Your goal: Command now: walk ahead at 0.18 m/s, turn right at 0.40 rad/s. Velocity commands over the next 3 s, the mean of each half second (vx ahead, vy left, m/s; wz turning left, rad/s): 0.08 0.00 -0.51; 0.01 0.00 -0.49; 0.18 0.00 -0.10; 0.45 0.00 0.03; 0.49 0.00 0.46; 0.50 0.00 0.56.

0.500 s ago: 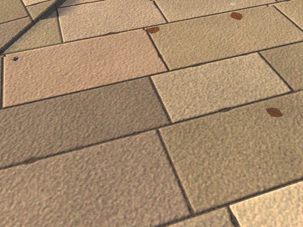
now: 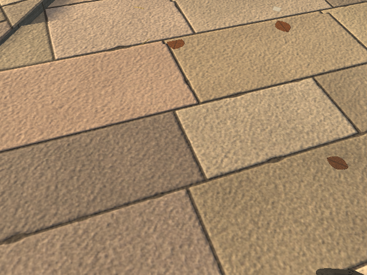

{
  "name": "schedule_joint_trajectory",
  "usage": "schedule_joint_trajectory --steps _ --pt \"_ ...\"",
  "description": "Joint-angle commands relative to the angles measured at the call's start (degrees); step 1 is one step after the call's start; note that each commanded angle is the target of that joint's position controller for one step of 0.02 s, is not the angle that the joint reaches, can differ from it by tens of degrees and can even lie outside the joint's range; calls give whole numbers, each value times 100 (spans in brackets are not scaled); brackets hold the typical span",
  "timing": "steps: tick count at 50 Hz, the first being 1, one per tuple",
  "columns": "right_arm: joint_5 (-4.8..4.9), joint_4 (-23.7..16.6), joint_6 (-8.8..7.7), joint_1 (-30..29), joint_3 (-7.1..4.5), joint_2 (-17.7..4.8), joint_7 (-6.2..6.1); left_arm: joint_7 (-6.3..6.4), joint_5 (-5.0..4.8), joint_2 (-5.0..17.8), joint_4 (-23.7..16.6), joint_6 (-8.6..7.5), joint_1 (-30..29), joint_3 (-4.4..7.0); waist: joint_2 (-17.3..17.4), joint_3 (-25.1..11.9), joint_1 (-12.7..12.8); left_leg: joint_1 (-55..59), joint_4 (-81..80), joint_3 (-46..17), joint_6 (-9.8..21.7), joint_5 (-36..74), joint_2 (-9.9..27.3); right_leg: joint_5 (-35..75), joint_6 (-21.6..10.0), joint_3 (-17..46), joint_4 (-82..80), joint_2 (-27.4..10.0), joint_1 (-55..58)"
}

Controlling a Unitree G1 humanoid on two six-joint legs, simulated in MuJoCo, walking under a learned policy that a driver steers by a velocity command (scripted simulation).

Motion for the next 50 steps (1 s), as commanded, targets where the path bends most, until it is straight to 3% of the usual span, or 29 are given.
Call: schedule_joint_trajectory --steps 1,4,7,11,14,15,16,17,18,19,20,21,22,24,29,35,38,39,40,41,42,43,44,45,48,50 --pt "-71 -130 -47 23 -247 -775 -32 74 14 272 -388 232 468 148 1012 -732 79 817 -1160 -896 1279 2763 1576 549 123 30 107 -309 -340" --pt "-41 -18 -55 -82 -298 -885 -127 58 63 223 -636 327 112 161 878 -661 56 751 -1358 -473 1278 2333 1626 1199 70 23 -585 -398 -307" --pt "7 74 35 -95 -334 -1011 -208 -48 70 213 -861 349 -302 150 827 -673 -67 800 -1415 -134 1219 1749 1626 1685 -31 -106 -1375 -418 -1" --pt "122 219 173 51 -413 -1245 -181 -179 65 367 -1177 428 -744 210 840 -574 -228 1171 -1176 -79 1105 1266 1817 1355 -200 -323 -2098 -330 142" --pt "254 305 259 40 -457 -1350 -166 -251 60 389 -1285 458 -710 260 836 -575 -137 1421 -616 29 799 1131 1815 1501 -444 -583 -3125 -141 587" --pt "284 386 281 179 -442 -1261 -164 -233 77 459 -1257 449 -598 304 727 -609 -108 1324 -236 188 561 874 1636 1926 -581 -627 -3624 15 1006" --pt "199 527 296 538 -400 -1069 -144 -155 92 790 -1220 431 -350 422 175 -716 -108 937 543 513 161 392 1272 3222 -807 -199 -4089 -127 1715" --pt "-81 325 273 546 -292 -748 -104 -28 133 1545 -1321 413 -147 593 -1524 -835 -250 -700 2385 1020 -416 -1803 465 5600 -1497 1697 -4079 -1524 2828" --pt "-72 121 270 75 -283 -810 -138 -69 267 1501 -1429 311 -103 528 -1514 -1084 84 -1681 3699 70 -603 -3193 -117 5645 -2501 2730 -4329 -2175 2841" --pt "56 100 290 -210 -345 -1008 -149 -130 271 1283 -1401 191 -66 464 -811 -1136 212 -1784 4221 -477 -518 -2944 -26 5431 -2415 2339 -4397 -1912 2749" --pt "139 115 313 -185 -350 -965 -179 -114 200 1169 -1390 112 -303 432 -578 -999 32 -1856 4190 -619 -427 -2456 61 5071 -2089 1902 -4347 -1608 2619" --pt "102 216 336 -83 -366 -971 -236 -85 98 994 -1432 110 -585 385 -305 -931 -107 -1835 3948 -695 -407 -2085 128 4663 -1807 1664 -4353 -1372 2458" --pt "53 216 357 -64 -391 -1035 -273 -44 48 905 -1491 135 -800 343 -389 -887 -209 -1657 3789 -729 -419 -1806 135 4536 -1701 1575 -4389 -1279 2219" --pt "63 241 358 83 -383 -952 -262 4 106 897 -1573 169 -890 321 -478 -1003 -322 -1292 3604 -697 -462 -1466 -28 4550 -1700 1493 -4436 -1112 2003" --pt "101 204 358 -94 -297 -757 -234 99 77 1023 -1617 223 -789 381 -558 -972 -185 -875 2223 -816 -555 -1183 -206 3478 -1675 1765 -4462 -975 1877" --pt "159 150 271 -73 -326 -849 -103 41 70 1027 -1701 306 -863 392 -784 -801 -114 -176 1089 -868 -432 -1284 -392 2748 -1603 2494 -4420 -834 1583" --pt "157 246 197 364 -374 -868 -34 61 -23 970 -1761 369 -1050 372 -729 -813 -394 742 -437 -730 -223 -400 -383 2687 -1295 2563 -4086 -527 1374" --pt "95 281 203 574 -452 -1125 -50 78 -22 811 -1774 374 -936 331 -411 -909 -385 1426 -725 -1101 -2 -18 203 1988 -1009 2322 -3691 -258 871" --pt "-13 213 257 490 -520 -1550 -95 66 32 461 -1795 363 -695 237 976 -845 -118 1886 -988 -2322 572 609 1429 368 -632 1288 -2461 496 -76" --pt "-189 192 249 451 -517 -1573 -70 72 62 820 -1925 286 -788 347 1849 -612 -154 1309 -1197 -3444 1507 1265 2214 -823 -347 706 -1195 854 -646" --pt "-145 17 214 117 -423 -1259 -94 65 103 1151 -1766 261 -618 460 1288 -526 -89 1162 -1140 -3121 1594 1305 2113 -527 -201 922 -273 590 -589" --pt "-53 -23 218 -158 -362 -1024 -121 55 79 1159 -1591 284 -483 497 1008 -439 23 1109 -1013 -2495 1299 1222 1688 -169 -110 885 70 587 -573" --pt "37 -55 228 -264 -328 -939 -137 84 90 978 -1455 335 -376 468 879 -391 47 1204 -926 -2097 1065 1067 1353 92 -11 841 262 591 -631" --pt "102 -40 235 -223 -294 -890 -147 89 98 825 -1436 370 -380 419 874 -332 -30 1281 -877 -1948 1077 1348 1300 270 78 848 421 604 -728" --pt "65 59 297 74 -258 -862 -176 69 42 459 -1536 365 -671 266 1006 -431 -202 1566 -826 -1459 1110 1644 1058 469 208 523 -418 497 -479" --pt "61 80 334 84 -255 -904 -180 51 87 275 -1587 357 -833 161 1193 -557 -289 1616 -746 -1299 1077 1625 1014 410 231 270 -1475 258 81"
